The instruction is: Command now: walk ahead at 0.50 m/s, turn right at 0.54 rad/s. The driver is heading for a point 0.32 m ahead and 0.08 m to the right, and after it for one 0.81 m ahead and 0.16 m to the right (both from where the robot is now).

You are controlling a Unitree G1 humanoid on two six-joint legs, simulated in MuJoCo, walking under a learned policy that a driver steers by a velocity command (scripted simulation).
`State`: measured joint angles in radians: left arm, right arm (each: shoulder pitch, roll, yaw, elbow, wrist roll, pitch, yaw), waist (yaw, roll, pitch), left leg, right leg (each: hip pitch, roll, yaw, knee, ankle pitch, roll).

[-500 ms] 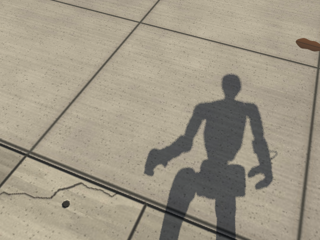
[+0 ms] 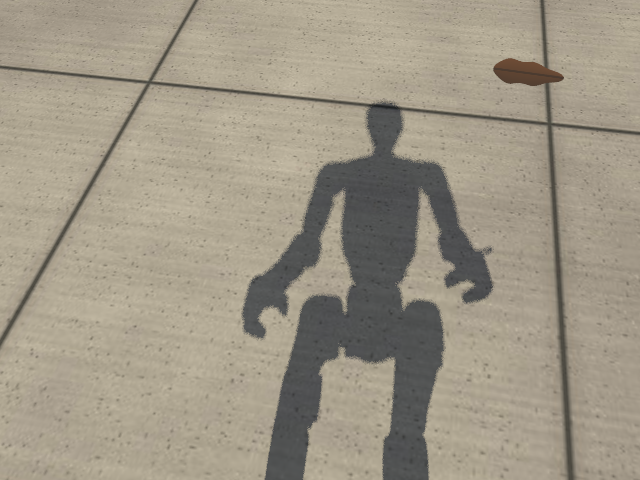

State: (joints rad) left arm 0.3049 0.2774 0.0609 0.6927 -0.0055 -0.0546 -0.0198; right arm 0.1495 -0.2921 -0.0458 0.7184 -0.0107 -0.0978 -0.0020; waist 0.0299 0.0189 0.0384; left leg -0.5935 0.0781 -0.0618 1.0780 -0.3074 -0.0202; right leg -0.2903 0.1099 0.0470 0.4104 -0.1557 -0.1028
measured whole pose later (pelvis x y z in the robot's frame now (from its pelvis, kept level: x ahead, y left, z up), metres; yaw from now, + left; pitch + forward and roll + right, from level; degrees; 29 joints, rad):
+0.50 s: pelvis +0.28 +0.04 +0.00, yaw -18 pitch +1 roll +2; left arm 0.25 0.32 0.08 0.64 -0.02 -0.01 0.00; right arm 0.27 -0.26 -0.06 0.78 -0.01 -0.09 0.00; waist -0.04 -0.06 0.01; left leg -0.19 -0.03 0.08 0.37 -0.20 0.03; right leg -0.62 -0.05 0.06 1.14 -0.30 0.00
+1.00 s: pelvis +0.51 -0.12 +0.00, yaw -35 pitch +1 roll +0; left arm 0.29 0.28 0.06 0.65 0.00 -0.05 -0.02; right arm 0.15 -0.31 -0.05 0.74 0.00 -0.10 0.01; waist 0.02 0.03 0.05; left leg -0.59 0.11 -0.05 1.08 -0.29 -0.03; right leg -0.26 0.11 0.04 0.40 -0.16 -0.10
